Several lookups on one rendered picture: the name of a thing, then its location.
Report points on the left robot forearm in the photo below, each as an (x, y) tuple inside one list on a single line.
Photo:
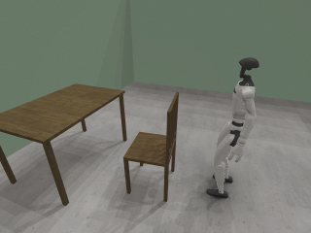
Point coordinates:
[(244, 134)]

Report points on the humanoid robot head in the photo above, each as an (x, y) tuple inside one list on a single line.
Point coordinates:
[(248, 63)]

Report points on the left robot upper arm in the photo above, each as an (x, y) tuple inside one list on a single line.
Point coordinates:
[(248, 96)]

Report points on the right robot thigh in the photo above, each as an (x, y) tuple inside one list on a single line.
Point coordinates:
[(224, 132)]

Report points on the table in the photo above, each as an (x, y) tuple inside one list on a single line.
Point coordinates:
[(43, 119)]

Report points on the robot left hand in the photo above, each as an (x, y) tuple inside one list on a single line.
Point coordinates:
[(236, 150)]

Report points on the chair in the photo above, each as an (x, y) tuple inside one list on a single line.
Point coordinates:
[(155, 149)]

